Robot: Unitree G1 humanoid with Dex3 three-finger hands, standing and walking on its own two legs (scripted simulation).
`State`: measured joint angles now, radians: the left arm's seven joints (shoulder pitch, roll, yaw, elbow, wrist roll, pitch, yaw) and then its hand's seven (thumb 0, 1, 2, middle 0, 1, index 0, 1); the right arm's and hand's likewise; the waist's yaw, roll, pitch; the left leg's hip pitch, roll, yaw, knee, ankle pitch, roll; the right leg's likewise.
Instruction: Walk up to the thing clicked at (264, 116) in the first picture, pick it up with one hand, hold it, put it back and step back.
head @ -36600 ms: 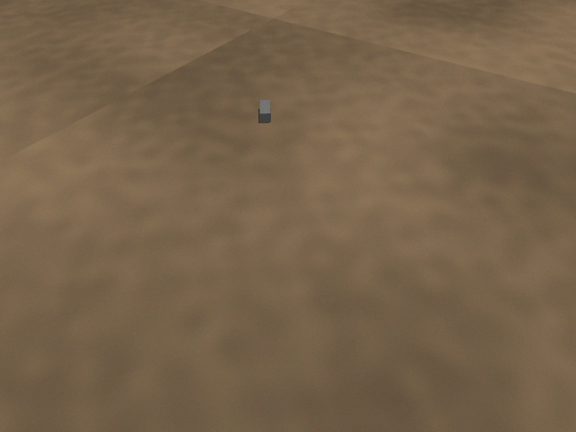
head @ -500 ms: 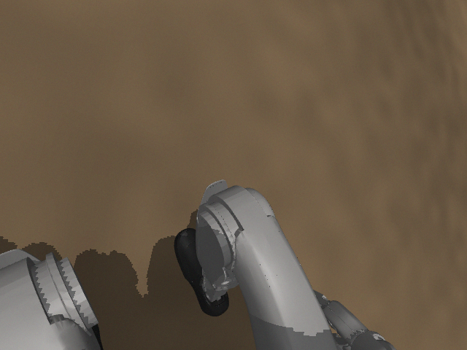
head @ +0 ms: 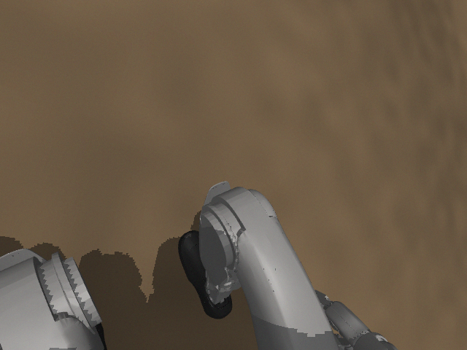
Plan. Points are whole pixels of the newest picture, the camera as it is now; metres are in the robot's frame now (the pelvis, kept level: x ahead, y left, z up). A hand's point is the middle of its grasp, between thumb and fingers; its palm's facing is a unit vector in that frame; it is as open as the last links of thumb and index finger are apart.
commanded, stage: go down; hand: left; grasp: from above
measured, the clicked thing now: out of the picture +0.47 +0.41 -0.28
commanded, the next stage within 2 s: none
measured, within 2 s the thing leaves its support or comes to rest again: neither
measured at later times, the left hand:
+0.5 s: hand out of the picture +0.44 +0.44 -0.04, palm faces -0.38 -0.10 -0.92, open 14.1 cm
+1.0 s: hand out of the picture +0.42 +0.43 +0.08, palm faces -0.40 -0.13 -0.91, open 14.2 cm
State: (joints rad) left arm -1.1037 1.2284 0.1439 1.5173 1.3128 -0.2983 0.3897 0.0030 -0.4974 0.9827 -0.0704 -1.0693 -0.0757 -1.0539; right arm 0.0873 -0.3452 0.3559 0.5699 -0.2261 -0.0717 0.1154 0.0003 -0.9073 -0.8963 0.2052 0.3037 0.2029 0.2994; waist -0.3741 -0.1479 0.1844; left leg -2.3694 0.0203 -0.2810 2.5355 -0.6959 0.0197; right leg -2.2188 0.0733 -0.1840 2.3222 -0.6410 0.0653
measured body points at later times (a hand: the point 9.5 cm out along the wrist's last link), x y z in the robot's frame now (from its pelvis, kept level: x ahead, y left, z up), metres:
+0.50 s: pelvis -0.01 +0.00 +0.05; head +0.22 +0.13 +0.42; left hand +0.46 +0.44 +0.01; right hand +0.13 -0.26 -0.03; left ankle +0.06 +0.12 -0.28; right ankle +0.13 -0.12 -0.28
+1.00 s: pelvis -0.01 +0.00 +0.12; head +0.20 +0.10 +0.51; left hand +0.44 +0.44 +0.13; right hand +0.10 -0.26 +0.02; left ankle +0.06 +0.12 -0.28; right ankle +0.13 -0.13 -0.28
